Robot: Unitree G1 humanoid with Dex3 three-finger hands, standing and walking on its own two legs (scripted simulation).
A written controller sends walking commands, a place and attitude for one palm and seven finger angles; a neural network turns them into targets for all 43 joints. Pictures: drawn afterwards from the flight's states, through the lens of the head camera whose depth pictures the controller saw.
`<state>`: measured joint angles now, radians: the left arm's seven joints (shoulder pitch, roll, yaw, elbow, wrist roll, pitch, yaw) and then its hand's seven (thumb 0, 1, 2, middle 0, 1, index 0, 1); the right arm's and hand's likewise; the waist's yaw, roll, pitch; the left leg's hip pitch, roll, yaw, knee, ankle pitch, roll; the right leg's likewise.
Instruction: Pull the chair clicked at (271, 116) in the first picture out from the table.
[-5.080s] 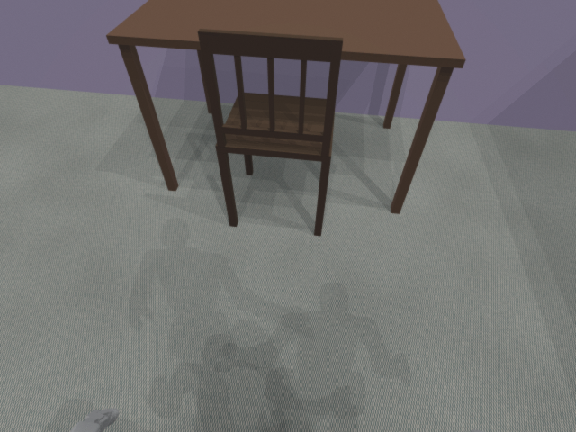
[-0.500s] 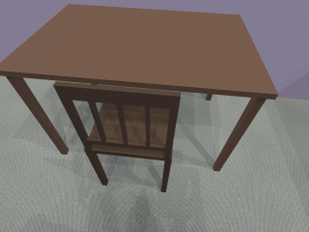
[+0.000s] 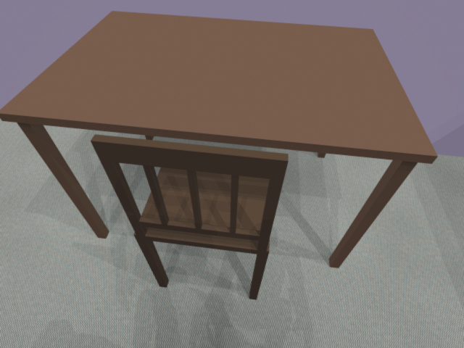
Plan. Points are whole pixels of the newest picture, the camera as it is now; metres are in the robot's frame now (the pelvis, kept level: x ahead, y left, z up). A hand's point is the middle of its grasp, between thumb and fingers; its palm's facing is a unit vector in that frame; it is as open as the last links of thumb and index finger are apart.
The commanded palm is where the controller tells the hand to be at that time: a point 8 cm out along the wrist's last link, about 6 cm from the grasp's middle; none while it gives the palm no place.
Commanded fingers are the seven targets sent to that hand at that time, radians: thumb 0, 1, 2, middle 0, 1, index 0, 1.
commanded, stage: come to a stop and stand still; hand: left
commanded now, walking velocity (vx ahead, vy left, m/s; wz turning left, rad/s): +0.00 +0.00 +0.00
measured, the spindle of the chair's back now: (195, 200) +0.47 +0.13 -0.11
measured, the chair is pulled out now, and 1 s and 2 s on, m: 0.00 0.00 0.00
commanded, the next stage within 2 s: look again from close up in 0.20 s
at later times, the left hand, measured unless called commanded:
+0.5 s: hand out of the picture -0.01 +0.19 -0.18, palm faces +0.01 -0.98 -0.19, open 7.4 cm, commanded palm none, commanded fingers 0.00 0.90 0.90 -0.20 -0.30 -0.20 -0.30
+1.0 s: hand out of the picture -0.07 +0.23 -0.18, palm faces +0.01 -0.98 -0.19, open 7.4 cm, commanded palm none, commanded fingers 0.00 0.90 0.90 -0.20 -0.30 -0.20 -0.30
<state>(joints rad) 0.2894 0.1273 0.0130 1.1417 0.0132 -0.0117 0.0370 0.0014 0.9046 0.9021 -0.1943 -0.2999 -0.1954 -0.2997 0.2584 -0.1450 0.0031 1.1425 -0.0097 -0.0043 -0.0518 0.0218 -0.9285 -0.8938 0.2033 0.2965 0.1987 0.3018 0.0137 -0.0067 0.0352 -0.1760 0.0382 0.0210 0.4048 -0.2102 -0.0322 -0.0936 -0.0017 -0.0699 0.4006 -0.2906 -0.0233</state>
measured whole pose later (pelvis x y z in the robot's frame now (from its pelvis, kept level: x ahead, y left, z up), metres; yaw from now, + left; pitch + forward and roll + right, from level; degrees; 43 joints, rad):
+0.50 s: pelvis -0.01 +0.03 -0.01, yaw +0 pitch -2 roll -1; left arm 0.31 0.14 -0.01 1.08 0.02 -0.03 0.05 0.00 0.90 0.90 -0.20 -0.30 -0.20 -0.30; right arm 0.24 -0.18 0.00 1.05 -0.01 -0.02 -0.03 0.01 -0.92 -0.89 0.20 0.30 0.20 0.30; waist 0.00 0.00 0.05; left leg -0.24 0.02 0.04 0.54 -0.28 0.01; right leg -0.14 -0.02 -0.05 0.49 -0.32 0.01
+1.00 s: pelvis -0.04 +0.06 +0.00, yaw -1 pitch -1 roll +0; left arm 0.38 0.17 -0.01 1.06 0.02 0.00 0.04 0.00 0.90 0.90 -0.19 -0.30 -0.20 -0.30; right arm 0.31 -0.15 0.01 1.07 0.00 0.00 -0.01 0.01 -0.91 -0.89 0.20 0.30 0.20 0.30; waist 0.01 -0.02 0.03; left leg -0.25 -0.03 0.06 0.47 -0.20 0.06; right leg -0.17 -0.08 -0.03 0.46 -0.26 0.05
